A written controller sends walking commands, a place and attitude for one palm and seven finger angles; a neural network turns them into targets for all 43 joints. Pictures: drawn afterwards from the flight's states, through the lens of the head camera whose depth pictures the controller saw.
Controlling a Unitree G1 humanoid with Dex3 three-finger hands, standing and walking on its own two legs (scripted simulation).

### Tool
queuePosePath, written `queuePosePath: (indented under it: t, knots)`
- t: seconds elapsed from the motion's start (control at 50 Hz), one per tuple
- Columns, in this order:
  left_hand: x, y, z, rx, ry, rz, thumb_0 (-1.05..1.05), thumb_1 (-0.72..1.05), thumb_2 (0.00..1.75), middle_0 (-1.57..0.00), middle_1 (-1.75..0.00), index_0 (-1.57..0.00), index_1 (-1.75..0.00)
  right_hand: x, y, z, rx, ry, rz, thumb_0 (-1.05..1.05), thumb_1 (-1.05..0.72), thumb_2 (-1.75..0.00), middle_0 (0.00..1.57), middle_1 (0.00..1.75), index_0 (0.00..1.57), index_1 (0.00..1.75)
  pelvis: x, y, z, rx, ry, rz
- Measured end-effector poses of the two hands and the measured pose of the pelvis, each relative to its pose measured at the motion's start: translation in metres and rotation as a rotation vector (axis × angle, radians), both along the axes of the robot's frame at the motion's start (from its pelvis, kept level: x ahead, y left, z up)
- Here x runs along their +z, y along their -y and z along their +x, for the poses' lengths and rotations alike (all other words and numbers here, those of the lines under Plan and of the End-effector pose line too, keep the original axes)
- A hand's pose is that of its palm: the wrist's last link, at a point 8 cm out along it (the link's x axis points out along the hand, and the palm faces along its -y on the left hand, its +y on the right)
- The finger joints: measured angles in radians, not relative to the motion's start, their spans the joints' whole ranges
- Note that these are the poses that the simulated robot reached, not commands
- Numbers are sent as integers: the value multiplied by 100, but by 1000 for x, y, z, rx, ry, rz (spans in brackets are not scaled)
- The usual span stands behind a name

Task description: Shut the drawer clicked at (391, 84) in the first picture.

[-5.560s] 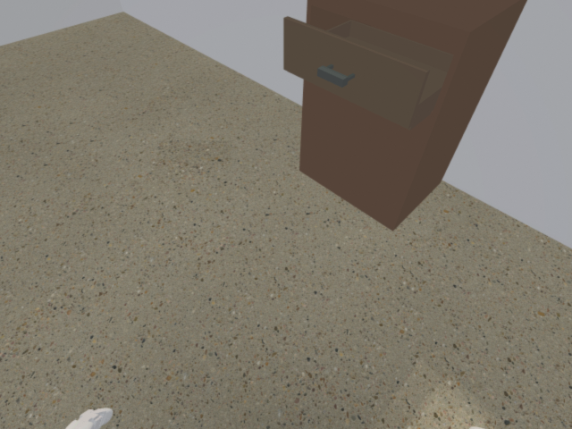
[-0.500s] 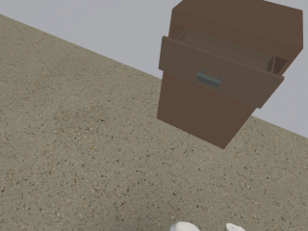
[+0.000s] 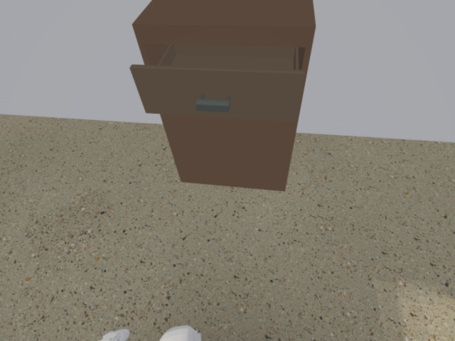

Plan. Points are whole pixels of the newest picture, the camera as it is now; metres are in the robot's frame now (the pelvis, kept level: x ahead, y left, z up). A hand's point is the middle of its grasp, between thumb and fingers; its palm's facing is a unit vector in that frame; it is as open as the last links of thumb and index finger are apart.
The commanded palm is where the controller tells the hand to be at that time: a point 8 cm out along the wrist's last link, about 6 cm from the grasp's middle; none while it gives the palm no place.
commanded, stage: turn to face it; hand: left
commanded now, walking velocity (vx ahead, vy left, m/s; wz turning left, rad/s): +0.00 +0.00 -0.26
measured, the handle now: (214, 101) +0.80 +0.07 -0.06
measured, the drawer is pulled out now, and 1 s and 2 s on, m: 0.15 0.15 0.15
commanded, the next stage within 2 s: take the last steps up to it in 0.08 s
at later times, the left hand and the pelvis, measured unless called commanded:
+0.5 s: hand out of the picture +0.07 +0.23 -0.17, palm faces -0.10 -0.98 -0.17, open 7.4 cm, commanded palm none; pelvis +0.01 +0.04 +0.01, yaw -8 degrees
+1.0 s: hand out of the picture +0.15 +0.14 -0.17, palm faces -0.06 -0.98 -0.20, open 7.2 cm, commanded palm none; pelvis +0.13 -0.03 +0.00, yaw -6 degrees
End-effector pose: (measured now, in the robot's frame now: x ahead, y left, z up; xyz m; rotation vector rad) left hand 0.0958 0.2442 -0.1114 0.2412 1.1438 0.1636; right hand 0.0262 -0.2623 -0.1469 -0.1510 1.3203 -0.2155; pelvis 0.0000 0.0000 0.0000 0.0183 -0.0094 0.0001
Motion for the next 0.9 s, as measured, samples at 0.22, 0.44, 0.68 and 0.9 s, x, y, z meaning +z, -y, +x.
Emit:
queuePosePath:
  t: [0.22, 0.44, 0.68, 0.9]
  knots:
    - [-28, -14, -24, -5, -66, -68, 1, 91, 90, -20, -30, -20, -30, 14, -31, 6, -20, 78, -33, 1, -91, -90, 20, 30, 20, 30, -4, -22, -8, -70, -3, -32]
    - [-28, -38, -35, -44, -169, -103, 1, 91, 90, -20, -30, -20, -30, 31, -73, -45, -94, 16, -21, 1, -90, -90, 21, 30, 20, 30, 10, -39, 5, -127, -12, -54]
    - [-26, 26, 45, -169, -151, -92, 1, 91, 90, -19, -30, -19, -30, 16, -74, -119, -270, -240, 92, 1, -90, -90, 21, 30, 20, 30, 4, 0, 42, -167, -17, -25]
    - [-16, 57, 78, -54, -40, -50, -2, 96, 90, -20, -30, -20, -30, 0, -6, -7, -165, -156, 87, 1, -91, -90, 20, 30, 20, 30, 3, 38, 96, -107, 4, -30]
